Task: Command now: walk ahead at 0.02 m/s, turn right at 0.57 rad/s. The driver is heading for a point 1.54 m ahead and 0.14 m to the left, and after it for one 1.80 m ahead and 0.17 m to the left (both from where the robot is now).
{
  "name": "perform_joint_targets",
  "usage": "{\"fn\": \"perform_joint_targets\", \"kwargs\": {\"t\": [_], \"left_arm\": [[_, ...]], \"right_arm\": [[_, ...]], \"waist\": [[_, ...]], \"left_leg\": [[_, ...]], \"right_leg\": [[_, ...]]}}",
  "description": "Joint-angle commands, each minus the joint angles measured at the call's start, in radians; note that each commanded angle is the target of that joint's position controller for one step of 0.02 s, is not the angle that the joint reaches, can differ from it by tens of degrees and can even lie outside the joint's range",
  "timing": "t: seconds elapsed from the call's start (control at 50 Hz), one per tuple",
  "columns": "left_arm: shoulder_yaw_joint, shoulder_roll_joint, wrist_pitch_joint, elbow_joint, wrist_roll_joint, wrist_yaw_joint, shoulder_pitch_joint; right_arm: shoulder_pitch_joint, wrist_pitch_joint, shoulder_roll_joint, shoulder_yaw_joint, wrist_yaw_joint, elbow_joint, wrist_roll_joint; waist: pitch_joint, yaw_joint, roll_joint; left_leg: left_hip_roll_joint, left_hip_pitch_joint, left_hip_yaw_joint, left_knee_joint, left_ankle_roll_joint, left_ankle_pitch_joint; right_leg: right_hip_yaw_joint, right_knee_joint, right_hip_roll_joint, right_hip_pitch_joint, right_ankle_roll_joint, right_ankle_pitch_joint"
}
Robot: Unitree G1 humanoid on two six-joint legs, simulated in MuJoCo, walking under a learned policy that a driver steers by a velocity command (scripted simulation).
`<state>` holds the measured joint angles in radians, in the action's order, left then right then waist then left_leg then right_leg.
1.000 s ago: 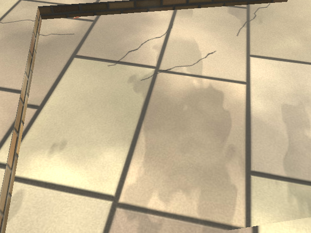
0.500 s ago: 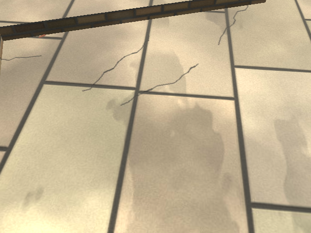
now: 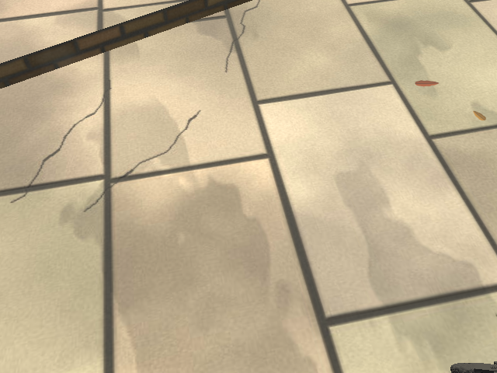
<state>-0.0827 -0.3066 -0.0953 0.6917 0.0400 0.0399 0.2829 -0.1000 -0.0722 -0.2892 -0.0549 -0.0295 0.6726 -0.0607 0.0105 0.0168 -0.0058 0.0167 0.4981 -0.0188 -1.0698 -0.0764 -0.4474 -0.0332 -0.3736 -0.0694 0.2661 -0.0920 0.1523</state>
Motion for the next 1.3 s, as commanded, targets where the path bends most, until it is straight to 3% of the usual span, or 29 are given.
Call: {"fn": "perform_joint_targets", "kwargs": {"t": [0.02, 0.14, 0.18, 0.2, 0.24, 0.3, 0.32, 0.34, 0.36, 0.38, 0.4, 0.42, 0.44, 0.46, 0.5, 0.56, 0.66, 0.68, 0.7, 0.74, 0.86, 1.3], "left_arm": [[-0.027, -0.135, -0.014, -0.11, 0.007, 0.001, -0.035], [-0.012, -0.113, -0.017, -0.137, -0.012, 0.004, 0.035], [-0.011, -0.12, -0.013, -0.131, -0.032, 0.004, 0.048], [0.0, -0.112, -0.008, -0.146, -0.022, 0.003, 0.012], [0.01, -0.117, 0.002, -0.161, -0.021, 0.013, -0.044], [0.031, -0.099, 0.037, -0.138, -0.041, 0.044, -0.105], [0.041, -0.075, 0.043, -0.118, -0.042, 0.05, -0.086], [0.048, -0.026, 0.043, -0.114, -0.047, 0.05, 0.024], [0.05, -0.02, 0.037, -0.104, -0.038, 0.044, 0.063], [0.038, -0.052, 0.048, -0.09, -0.024, 0.035, 0.02], [0.04, -0.051, 0.063, -0.078, -0.029, 0.031, -0.004], [0.036, -0.068, 0.074, -0.075, -0.033, 0.032, -0.019], [0.034, -0.083, 0.075, -0.071, -0.034, 0.031, -0.028], [0.035, -0.083, 0.074, -0.072, -0.033, 0.031, -0.036], [0.036, -0.076, 0.072, -0.07, -0.035, 0.023, -0.054], [0.037, -0.058, 0.072, -0.058, -0.036, 0.017, -0.049], [0.037, -0.055, 0.074, -0.028, -0.032, 0.015, -0.025], [0.032, -0.038, 0.093, -0.029, -0.032, -0.018, -0.067], [0.034, -0.037, 0.104, -0.031, -0.037, -0.035, -0.068], [0.033, -0.036, 0.119, -0.02, -0.036, -0.05, -0.057], [0.028, -0.045, 0.134, 0.022, -0.029, -0.054, -0.043], [0.031, -0.033, 0.121, 0.231, -0.036, -0.074, -0.11]], "right_arm": [[-0.119, 0.01, -0.097, -0.018, 0.01, -0.03, 0.001], [-0.085, 0.03, -0.083, 0.015, 0.0, -0.036, -0.002], [-0.054, 0.035, -0.055, 0.032, 0.003, -0.042, 0.006], [-0.1, 0.033, -0.048, 0.036, 0.01, -0.023, -0.004], [-0.153, 0.028, -0.047, 0.039, 0.033, -0.011, 0.004], [-0.221, 0.016, -0.028, 0.044, 0.073, 0.004, 0.051], [-0.215, 0.006, -0.043, 0.041, 0.075, -0.012, 0.06], [-0.156, -0.015, -0.16, 0.021, 0.066, -0.053, 0.067], [-0.02, -0.031, -0.151, 0.03, 0.084, -0.09, 0.06], [0.037, -0.027, -0.103, 0.04, 0.114, -0.088, 0.06], [0.047, -0.031, -0.069, 0.052, 0.147, -0.081, 0.076], [0.037, -0.026, -0.056, 0.054, 0.163, -0.073, 0.086], [0.002, -0.02, -0.074, 0.046, 0.164, -0.064, 0.079], [-0.043, -0.019, -0.096, 0.038, 0.159, -0.049, 0.069], [-0.077, -0.02, -0.097, 0.032, 0.146, -0.04, 0.052], [-0.046, -0.017, -0.054, 0.041, 0.148, -0.041, 0.061], [-0.022, -0.011, -0.049, 0.031, 0.151, -0.035, 0.052], [-0.016, 0.048, -0.052, 0.024, 0.074, -0.038, 0.052], [-0.039, 0.079, -0.061, 0.027, 0.04, -0.032, 0.055], [-0.037, 0.106, -0.062, 0.029, 0.019, -0.022, 0.062], [-0.019, 0.11, -0.053, 0.028, 0.021, 0.014, 0.053], [-0.127, 0.09, -0.058, 0.016, 0.011, 0.223, 0.05]], "waist": [[-0.133, -0.058, 0.079], [-0.144, 0.034, 0.072], [-0.137, 0.053, 0.067], [-0.156, 0.037, 0.076], [-0.152, 0.007, 0.08], [-0.142, -0.06, 0.035], [-0.148, -0.062, 0.041], [-0.183, 0.026, -0.092], [-0.145, 0.085, -0.09], [-0.132, 0.086, -0.021], [-0.099, 0.086, -0.019], [-0.093, 0.077, -0.035], [-0.084, 0.055, -0.035], [-0.076, 0.033, -0.027], [-0.054, 0.005, -0.011], [-0.037, 0.017, -0.016], [-0.025, 0.013, -0.007], [-0.104, -0.031, 0.013], [-0.105, -0.031, 0.029], [-0.081, -0.025, 0.02], [0.0, -0.008, -0.02], [0.003, -0.02, 0.022]], "left_leg": [[-0.004, -0.078, -0.024, -0.076, -0.018, 0.079], [0.031, 0.024, -0.039, -0.003, -0.059, -0.01], [0.049, 0.036, -0.023, 0.171, -0.071, -0.057], [0.035, -0.047, 0.007, 0.147, -0.062, -0.013], [0.004, -0.143, 0.06, 0.23, -0.054, -0.004], [-0.019, -0.31, 0.084, 0.54, -0.017, 0.263], [0.011, -0.371, 0.049, 0.589, 0.034, 0.36], [0.199, -0.423, -0.138, 0.627, 0.255, 0.786], [0.298, -0.402, -0.234, 0.635, 0.38, 0.911], [0.26, -0.278, -0.186, 0.626, 0.318, 0.681], [0.166, -0.173, -0.124, 0.636, 0.222, 0.512], [0.095, -0.185, -0.063, 0.632, 0.144, 0.416], [0.069, -0.222, -0.042, 0.627, 0.11, 0.377], [0.067, -0.267, -0.032, 0.623, 0.108, 0.365], [0.085, -0.305, -0.032, 0.629, 0.14, 0.345], [0.086, -0.298, -0.029, 0.654, 0.155, 0.282], [0.06, -0.33, -0.004, 0.671, 0.142, 0.239], [0.072, -0.402, -0.004, 0.654, 0.128, 0.384], [0.064, -0.408, 0.001, 0.649, 0.123, 0.41], [0.067, -0.399, -0.008, 0.666, 0.128, 0.388], [0.063, -0.323, -0.031, 0.743, 0.136, 0.201], [0.051, -0.374, -0.033, 0.801, 0.141, 0.197]], "right_leg": [[-0.216, 0.033, 0.267, -0.031, -0.236, -0.628], [-0.343, -0.06, 0.311, -0.133, -0.239, -0.522], [-0.373, -0.061, 0.297, -0.153, -0.216, -0.433], [-0.347, -0.085, 0.268, -0.078, -0.201, -0.408], [-0.338, -0.092, 0.235, 0.025, -0.189, -0.384], [-0.349, -0.146, 0.184, 0.112, -0.15, -0.285], [-0.354, -0.166, 0.172, 0.152, -0.111, -0.237], [-0.245, -0.252, 0.089, 0.193, 0.028, 0.031], [-0.113, -0.297, 0.031, 0.25, 0.132, 0.157], [-0.078, -0.242, 0.075, 0.13, 0.165, 0.121], [-0.078, -0.206, 0.075, 0.028, 0.164, 0.041], [-0.083, -0.199, 0.05, 0.03, 0.143, -0.03], [-0.078, -0.185, 0.04, 0.056, 0.119, -0.058], [-0.077, -0.171, 0.038, 0.091, 0.101, -0.067], [-0.092, -0.154, 0.043, 0.129, 0.096, -0.062], [-0.098, -0.129, 0.051, 0.113, 0.109, -0.039], [-0.091, -0.087, 0.05, 0.11, 0.106, -0.028], [-0.139, -0.085, 0.061, 0.04, 0.087, -0.236], [-0.138, -0.095, 0.063, 0.019, 0.085, -0.283], [-0.139, -0.092, 0.062, 0.007, 0.087, -0.264], [-0.152, -0.045, 0.069, -0.021, 0.088, -0.159], [-0.166, 0.025, 0.089, -0.057, 0.067, -0.135]]}}
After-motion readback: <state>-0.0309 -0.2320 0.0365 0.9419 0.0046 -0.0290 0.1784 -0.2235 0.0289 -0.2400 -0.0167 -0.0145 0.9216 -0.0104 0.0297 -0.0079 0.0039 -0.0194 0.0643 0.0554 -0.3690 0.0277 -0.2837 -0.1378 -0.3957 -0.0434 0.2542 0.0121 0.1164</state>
